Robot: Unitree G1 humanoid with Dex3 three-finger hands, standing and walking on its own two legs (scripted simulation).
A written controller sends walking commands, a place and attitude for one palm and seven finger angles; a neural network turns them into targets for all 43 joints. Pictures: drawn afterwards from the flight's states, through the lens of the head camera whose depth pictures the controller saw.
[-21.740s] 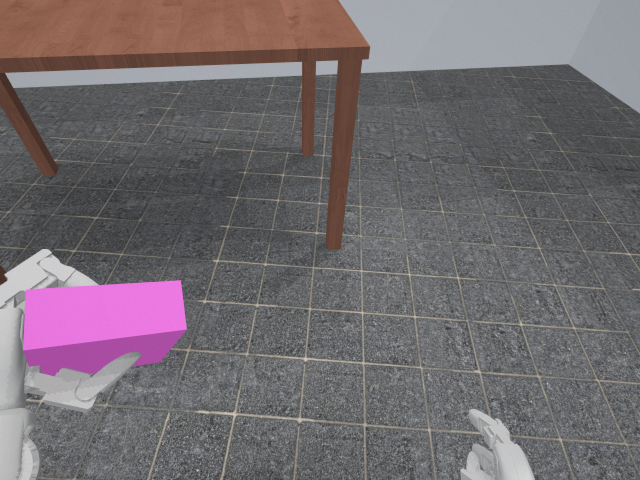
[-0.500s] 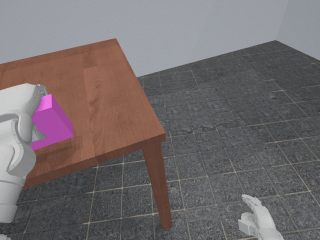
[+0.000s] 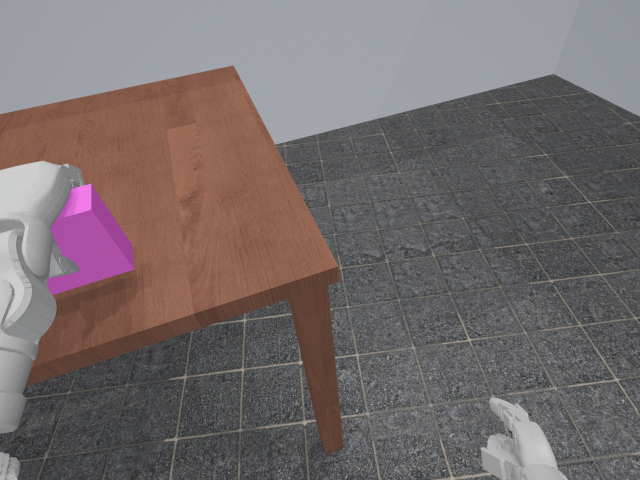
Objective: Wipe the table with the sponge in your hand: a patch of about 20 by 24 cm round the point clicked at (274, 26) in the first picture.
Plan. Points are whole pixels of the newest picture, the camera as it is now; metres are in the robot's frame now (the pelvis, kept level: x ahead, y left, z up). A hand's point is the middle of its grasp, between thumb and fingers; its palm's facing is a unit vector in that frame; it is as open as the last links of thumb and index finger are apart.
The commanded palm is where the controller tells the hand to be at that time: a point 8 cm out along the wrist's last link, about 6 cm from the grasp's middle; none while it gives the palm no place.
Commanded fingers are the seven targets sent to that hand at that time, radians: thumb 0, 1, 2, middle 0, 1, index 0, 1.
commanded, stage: move the sponge above the wiping area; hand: left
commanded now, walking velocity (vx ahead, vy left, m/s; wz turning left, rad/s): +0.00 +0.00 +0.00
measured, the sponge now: (66, 254) +0.31 +0.36 +0.14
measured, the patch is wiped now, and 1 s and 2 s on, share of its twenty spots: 0.05 0.05 0.05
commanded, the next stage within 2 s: lower the sponge onto the table in 0.74 s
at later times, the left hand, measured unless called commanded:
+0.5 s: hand (32, 234) +0.29 +0.36 +0.20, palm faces +0.06 +0.03 -1.00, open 9.3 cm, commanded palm +0.26 +0.35 +0.27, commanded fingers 0.00 0.10 1.30 -1.20 -1.60 -1.20 -1.60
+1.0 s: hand (40, 224) +0.31 +0.36 +0.20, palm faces +0.03 +0.04 -1.00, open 9.3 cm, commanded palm +0.27 +0.36 +0.27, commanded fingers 0.00 0.10 1.30 -1.20 -1.60 -1.20 -1.60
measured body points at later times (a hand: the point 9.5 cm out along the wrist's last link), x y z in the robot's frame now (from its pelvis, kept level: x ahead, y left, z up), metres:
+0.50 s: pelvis +0.00 +0.00 +0.00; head -0.01 -0.04 +0.45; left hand +0.28 +0.35 +0.25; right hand +0.23 -0.22 -0.09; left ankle +0.02 +0.11 -0.74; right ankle -0.03 -0.12 -0.74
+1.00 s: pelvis +0.00 +0.00 +0.00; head +0.00 -0.05 +0.45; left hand +0.30 +0.35 +0.25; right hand +0.20 -0.24 -0.11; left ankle +0.02 +0.11 -0.74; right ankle -0.03 -0.12 -0.74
